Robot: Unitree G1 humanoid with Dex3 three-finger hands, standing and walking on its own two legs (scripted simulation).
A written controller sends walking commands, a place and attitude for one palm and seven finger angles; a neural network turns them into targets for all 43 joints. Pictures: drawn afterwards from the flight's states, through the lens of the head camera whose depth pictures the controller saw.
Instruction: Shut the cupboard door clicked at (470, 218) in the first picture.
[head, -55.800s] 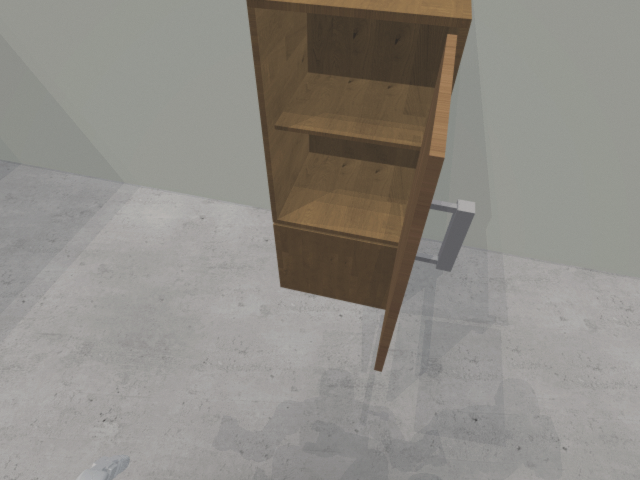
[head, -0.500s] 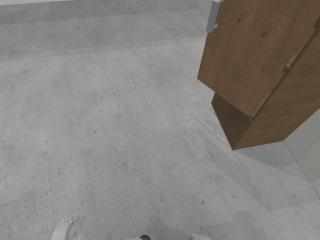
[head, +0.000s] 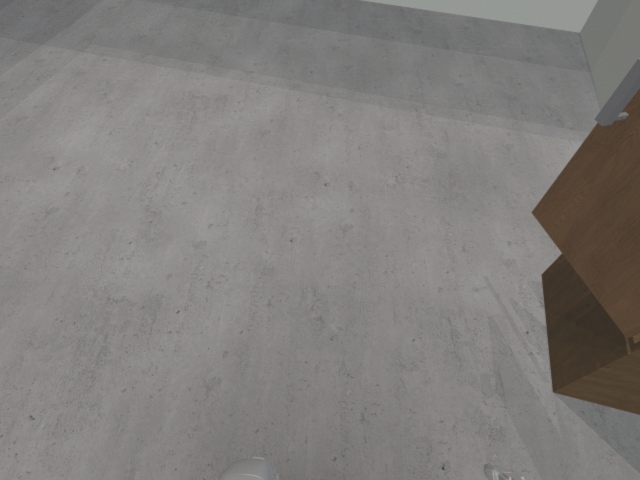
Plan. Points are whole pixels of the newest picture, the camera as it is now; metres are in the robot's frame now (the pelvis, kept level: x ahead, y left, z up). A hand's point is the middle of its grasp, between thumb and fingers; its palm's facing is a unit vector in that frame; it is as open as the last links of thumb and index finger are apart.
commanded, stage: walk to a spot facing it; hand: left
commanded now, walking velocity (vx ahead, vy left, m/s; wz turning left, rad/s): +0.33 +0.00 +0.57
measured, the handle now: (632, 92) +0.83 -0.54 +0.04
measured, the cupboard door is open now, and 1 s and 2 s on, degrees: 29 29 29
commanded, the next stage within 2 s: turn to face it in 0.96 s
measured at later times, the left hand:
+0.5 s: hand (202, 371) +0.27 +0.21 -0.15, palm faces +0.12 -0.96 -0.26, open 7.4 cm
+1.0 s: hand (221, 412) +0.22 +0.17 -0.18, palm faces +0.50 -0.84 -0.19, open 7.4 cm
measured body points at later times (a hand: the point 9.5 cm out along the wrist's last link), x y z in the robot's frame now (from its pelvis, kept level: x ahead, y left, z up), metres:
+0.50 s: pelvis +0.17 -0.01 -0.01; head +0.20 -0.03 +0.44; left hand +0.26 +0.26 -0.13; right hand +0.15 -0.24 -0.17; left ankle +0.02 +0.12 -0.73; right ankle +0.26 -0.10 -0.74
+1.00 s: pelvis +0.34 +0.04 -0.01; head +0.37 +0.07 +0.43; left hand +0.19 +0.22 -0.17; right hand +0.58 -0.12 -0.13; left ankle +0.40 +0.15 -0.73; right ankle +0.27 -0.10 -0.73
